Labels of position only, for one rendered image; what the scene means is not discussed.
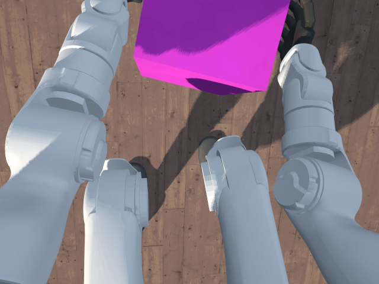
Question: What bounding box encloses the left robot upper arm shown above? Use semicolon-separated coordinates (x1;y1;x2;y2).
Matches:
0;103;107;284

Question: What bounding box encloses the right robot upper arm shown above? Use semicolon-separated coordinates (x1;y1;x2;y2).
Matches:
272;156;379;284

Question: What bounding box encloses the left robot forearm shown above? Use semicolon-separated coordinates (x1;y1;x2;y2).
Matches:
5;0;129;165

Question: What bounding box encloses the right robot thigh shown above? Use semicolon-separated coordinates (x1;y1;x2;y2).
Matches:
201;146;289;284

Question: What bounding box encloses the robot right foot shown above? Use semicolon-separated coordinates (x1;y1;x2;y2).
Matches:
198;136;218;172

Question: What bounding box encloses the robot right hand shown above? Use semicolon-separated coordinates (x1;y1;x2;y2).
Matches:
277;0;316;61

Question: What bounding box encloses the carton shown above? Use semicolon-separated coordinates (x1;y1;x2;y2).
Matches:
133;0;291;95

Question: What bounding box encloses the right robot forearm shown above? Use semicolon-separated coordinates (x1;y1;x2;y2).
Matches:
278;43;355;174

